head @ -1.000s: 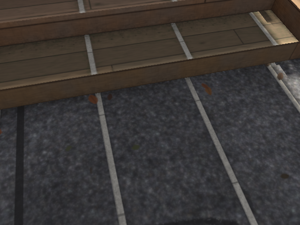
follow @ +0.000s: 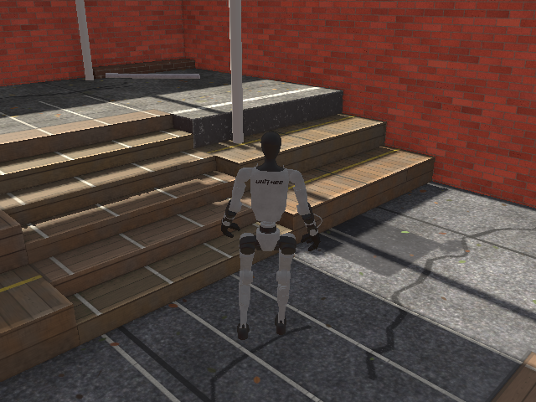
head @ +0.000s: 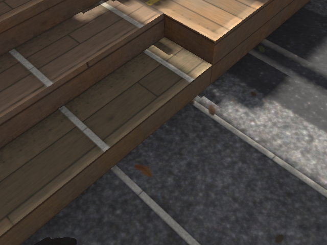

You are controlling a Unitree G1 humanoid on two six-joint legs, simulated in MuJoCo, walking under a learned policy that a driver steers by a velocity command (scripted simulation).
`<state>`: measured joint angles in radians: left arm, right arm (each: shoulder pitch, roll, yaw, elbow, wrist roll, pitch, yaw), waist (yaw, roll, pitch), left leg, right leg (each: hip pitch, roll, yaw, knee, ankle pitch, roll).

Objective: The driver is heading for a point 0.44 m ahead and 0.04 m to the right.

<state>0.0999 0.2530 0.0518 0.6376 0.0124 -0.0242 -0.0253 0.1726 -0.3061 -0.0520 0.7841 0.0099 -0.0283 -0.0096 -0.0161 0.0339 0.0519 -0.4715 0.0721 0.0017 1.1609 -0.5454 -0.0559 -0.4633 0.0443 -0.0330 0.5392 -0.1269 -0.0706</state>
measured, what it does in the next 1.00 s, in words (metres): steps on the spot: left foot, then right foot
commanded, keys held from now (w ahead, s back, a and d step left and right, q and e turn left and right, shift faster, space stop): q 0.36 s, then e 0.64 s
